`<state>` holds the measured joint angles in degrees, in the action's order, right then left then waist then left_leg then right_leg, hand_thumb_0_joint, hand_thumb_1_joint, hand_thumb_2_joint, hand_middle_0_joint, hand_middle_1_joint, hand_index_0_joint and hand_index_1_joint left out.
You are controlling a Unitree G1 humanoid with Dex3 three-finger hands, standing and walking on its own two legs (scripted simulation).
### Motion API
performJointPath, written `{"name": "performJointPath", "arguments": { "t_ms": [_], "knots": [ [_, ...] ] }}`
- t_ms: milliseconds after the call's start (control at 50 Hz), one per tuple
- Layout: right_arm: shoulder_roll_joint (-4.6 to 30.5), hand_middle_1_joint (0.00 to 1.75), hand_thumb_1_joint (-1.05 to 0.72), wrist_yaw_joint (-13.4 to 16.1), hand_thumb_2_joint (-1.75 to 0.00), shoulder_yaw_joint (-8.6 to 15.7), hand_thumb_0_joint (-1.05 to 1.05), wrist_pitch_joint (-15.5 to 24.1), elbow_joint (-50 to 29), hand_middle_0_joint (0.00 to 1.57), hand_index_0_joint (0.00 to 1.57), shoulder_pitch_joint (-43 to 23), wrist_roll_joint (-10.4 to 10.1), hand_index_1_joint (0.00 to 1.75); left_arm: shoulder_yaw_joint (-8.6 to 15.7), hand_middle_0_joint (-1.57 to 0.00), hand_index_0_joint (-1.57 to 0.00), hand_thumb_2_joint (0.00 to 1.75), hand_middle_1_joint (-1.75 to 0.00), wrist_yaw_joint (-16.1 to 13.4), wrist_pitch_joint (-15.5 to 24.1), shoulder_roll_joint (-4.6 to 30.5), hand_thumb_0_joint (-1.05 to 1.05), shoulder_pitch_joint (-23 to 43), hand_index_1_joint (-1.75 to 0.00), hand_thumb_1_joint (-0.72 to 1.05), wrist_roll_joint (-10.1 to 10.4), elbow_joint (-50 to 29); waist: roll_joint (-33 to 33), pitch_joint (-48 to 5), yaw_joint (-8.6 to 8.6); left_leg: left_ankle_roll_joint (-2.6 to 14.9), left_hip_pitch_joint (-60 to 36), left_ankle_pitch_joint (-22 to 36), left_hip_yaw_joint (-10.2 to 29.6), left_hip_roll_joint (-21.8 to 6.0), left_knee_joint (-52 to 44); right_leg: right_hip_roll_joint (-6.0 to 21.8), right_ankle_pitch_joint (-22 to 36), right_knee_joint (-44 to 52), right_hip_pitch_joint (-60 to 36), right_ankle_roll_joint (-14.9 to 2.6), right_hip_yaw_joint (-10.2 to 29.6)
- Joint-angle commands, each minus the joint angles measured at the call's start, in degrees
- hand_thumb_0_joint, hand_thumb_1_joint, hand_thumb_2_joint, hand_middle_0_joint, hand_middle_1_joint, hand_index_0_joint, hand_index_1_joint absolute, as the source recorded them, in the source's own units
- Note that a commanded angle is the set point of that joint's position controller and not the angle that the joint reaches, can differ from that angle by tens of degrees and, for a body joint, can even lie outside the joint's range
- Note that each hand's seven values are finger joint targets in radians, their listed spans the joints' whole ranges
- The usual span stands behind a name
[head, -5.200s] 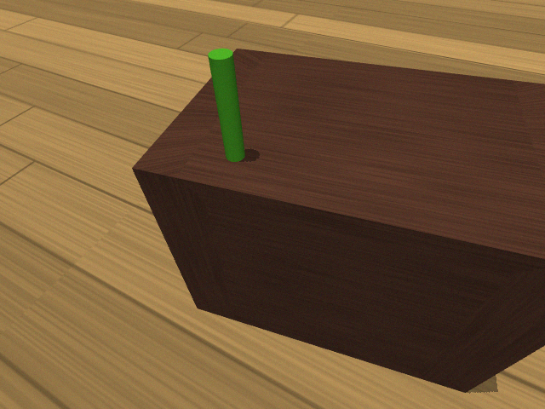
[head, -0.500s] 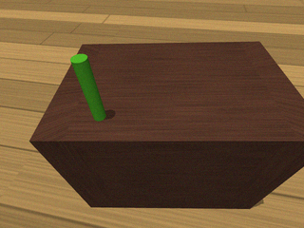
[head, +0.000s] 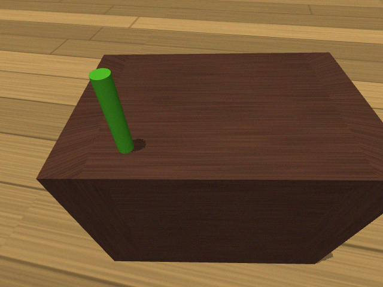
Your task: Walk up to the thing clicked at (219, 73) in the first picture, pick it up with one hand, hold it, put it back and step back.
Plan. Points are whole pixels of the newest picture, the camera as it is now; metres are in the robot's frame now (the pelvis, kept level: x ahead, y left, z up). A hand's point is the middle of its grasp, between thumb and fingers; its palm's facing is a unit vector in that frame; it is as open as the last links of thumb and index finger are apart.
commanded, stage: stand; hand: left
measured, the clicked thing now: (115, 116) +0.48 +0.22 +0.09
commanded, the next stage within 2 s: rise first in 0.84 s
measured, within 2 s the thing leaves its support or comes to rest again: neither
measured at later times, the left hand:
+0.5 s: hand out of the picture +0.07 +0.25 -0.16, palm faces -0.03 -0.94 -0.35, open 7.4 cm
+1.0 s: hand out of the picture +0.08 +0.25 -0.16, palm faces +0.00 -0.94 -0.34, open 7.6 cm
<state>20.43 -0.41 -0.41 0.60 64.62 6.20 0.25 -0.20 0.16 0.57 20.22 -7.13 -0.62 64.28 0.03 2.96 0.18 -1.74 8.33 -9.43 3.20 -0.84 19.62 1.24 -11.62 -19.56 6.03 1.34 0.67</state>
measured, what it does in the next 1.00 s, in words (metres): stands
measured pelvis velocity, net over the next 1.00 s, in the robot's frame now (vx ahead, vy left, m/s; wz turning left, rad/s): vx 0.00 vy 0.00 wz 0.00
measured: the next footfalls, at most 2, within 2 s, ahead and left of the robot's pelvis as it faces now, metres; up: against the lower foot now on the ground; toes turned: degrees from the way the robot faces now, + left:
none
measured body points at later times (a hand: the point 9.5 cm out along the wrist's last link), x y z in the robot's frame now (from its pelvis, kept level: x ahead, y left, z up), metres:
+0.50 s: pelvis +0.00 +0.00 +0.00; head +0.01 +0.00 +0.45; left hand +0.07 +0.30 -0.13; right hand +0.08 -0.30 -0.13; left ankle +0.02 +0.14 -0.75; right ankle -0.01 -0.13 -0.75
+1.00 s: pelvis +0.00 +0.00 +0.00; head +0.03 +0.00 +0.45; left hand +0.08 +0.30 -0.13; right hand +0.09 -0.30 -0.13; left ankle +0.02 +0.14 -0.75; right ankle -0.01 -0.13 -0.75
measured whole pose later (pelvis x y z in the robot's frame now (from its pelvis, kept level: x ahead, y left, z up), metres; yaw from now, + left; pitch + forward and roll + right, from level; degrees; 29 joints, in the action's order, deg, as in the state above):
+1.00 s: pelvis +0.00 +0.00 +0.00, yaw +0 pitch -1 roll +0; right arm 20.1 0.6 0.0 1.4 61.2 7.0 -2.2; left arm -0.1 -0.7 0.8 19.8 -8.7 1.7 60.1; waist 0.1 3.1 0.4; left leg -1.7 10.4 -10.8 3.1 -0.8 21.9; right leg 1.2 -13.0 -21.8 8.1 1.3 0.8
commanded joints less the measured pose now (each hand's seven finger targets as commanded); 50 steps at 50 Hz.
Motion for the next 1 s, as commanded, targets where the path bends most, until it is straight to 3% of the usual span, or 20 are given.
{"name": "performJointPath", "arguments": {
  "t_ms": [0, 180, 300, 580, 780, 900, 920, 940, 960, 980],
  "knots": [
    [12.5, 0.30, -0.90, 0.8, -0.90, 2.4, 0.00, 0.9, -3.3, 0.20, 0.20, -1.9, 0.1, 0.30, 2.7, -0.20, -0.20, 0.90, -0.30, -0.6, 1.1, 12.6, 0.00, 1.9, -0.30, 0.90, 0.0, -3.1, 0.3, -4.3, -0.28, 2.62, -1.2, 7.9, 3.7, -5.9, -2.2, 6.0, 7.2, 3.4, -0.3, -2.16, 3.9],
    [12.4, 0.30, -0.90, 0.9, -0.90, 2.5, 0.00, 1.0, -3.4, 0.20, 0.20, -2.4, 0.1, 0.30, 2.6, -0.20, -0.20, 0.90, -0.30, -0.7, 1.0, 12.4, 0.00, 1.7, -0.30, 0.90, 0.1, -3.3, 0.6, -5.0, -0.58, 2.54, -2.1, 10.7, 3.6, -6.1, -1.6, 6.0, 9.0, 2.9, -1.0, -2.21, 3.5],
    [12.3, 0.30, -0.90, 0.7, -0.90, 2.5, 0.00, 0.8, -3.1, 0.20, 0.20, -1.8, 0.1, 0.30, 2.4, -0.20, -0.20, 0.90, -0.30, -0.7, 1.1, 12.3, 0.00, 1.7, -0.30, 0.90, 0.1, -3.3, 0.1, -3.6, -0.18, 2.32, -1.6, 6.9, 3.3, -5.5, -2.3, 5.8, 6.2, 4.0, 0.6, -2.12, 3.7],
    [12.1, 0.30, -0.90, 0.8, -0.90, 2.6, 0.00, 0.9, -3.4, 0.20, 0.20, -1.7, 0.1, 0.30, 2.7, -0.20, -0.20, 0.90, -0.30, -0.6, 1.1, 12.8, 0.00, 1.6, -0.30, 0.90, 0.0, -3.6, 0.0, -4.0, -0.21, 2.42, -1.4, 6.9, 3.7, -5.8, -2.7, 5.9, 5.5, 3.6, 0.0, -2.34, 3.6],
    [12.4, 0.30, -0.90, 0.7, -0.90, 2.9, 0.00, 0.6, -3.1, 0.20, 0.20, -1.5, 0.2, 0.30, 2.7, -0.20, -0.20, 0.90, -0.30, -0.7, 0.9, 12.7, 0.00, 1.2, -0.30, 0.90, -0.1, -3.3, -0.2, -2.8, -0.26, 2.53, -0.4, 1.7, 4.0, -5.4, -3.1, 5.6, 1.1, 4.2, 1.3, -2.45, 3.8],
    [12.2, 0.30, -0.90, 0.7, -0.90, 2.7, 0.00, 0.9, -3.2, 0.20, 0.20, -1.5, 0.1, 0.30, 2.6, -0.20, -0.20, 0.90, -0.30, -0.7, 1.3, 12.4, 0.00, 0.8, -0.30, 0.90, 0.2, -3.5, 0.0, -5.1, -0.20, 2.47, -2.9, 10.3, 3.6, -5.7, -1.2, 6.1, 9.4, 3.4, -0.2, -2.26, 3.9],
    [12.1, 0.22, -0.82, 0.8, -0.82, 2.8, 0.00, 0.9, -3.3, 0.12, 0.12, -1.4, 0.1, 0.22, 2.7, -0.12, -0.12, 0.82, -0.22, -0.7, 1.3, 12.8, 0.00, 0.9, -0.22, 0.82, 0.1, -3.7, 0.0, -5.5, -0.14, 2.70, -3.0, 11.3, 3.2, -5.8, -0.6, 6.4, 11.3, 3.1, -1.0, -2.41, 4.0],
    [2.5, 0.14, -0.74, 1.7, -0.74, 1.5, 0.00, 7.5, -23.4, 0.05, 0.05, -21.5, -5.4, 0.14, 0.9, -0.04, -0.04, 0.74, -0.14, -1.0, 5.7, 1.7, 0.00, 21.0, -0.14, 0.74, 4.4, -23.8, 2.7, -8.5, 2.18, 1.22, 2.7, 5.4, -4.5, 1.3, 4.1, -0.5, 8.1, -2.8, 8.2, -1.17, -2.1],
    [4.1, 0.06, -0.66, 2.6, -0.66, 1.0, 0.00, 8.8, -24.2, 0.05, 0.05, -18.5, -6.0, 0.06, 1.7, -0.06, -0.04, 0.66, -0.06, -2.3, 8.0, 5.9, 0.00, 19.1, -0.08, 0.66, 6.4, -26.2, 0.1, -9.3, -0.22, 1.23, 0.3, 1.0, -3.5, 0.9, 1.7, -0.7, 3.3, -1.9, 4.8, -1.45, -2.6],
    [7.9, 0.05, -0.58, 3.5, -0.58, 3.4, 0.00, 8.2, -17.1, 0.04, 0.05, -12.8, -5.6, 0.05, 3.8, -0.05, -0.03, 0.58, -0.05, -3.3, 7.9, 9.4, 0.00, 13.8, -0.08, 0.58, 6.0, -19.1, 0.9, -4.3, 1.68, 1.35, 2.3, -2.8, -4.2, 1.4, 1.1, -1.1, 0.1, -1.2, 7.6, -1.68, -2.5]
  ]
}}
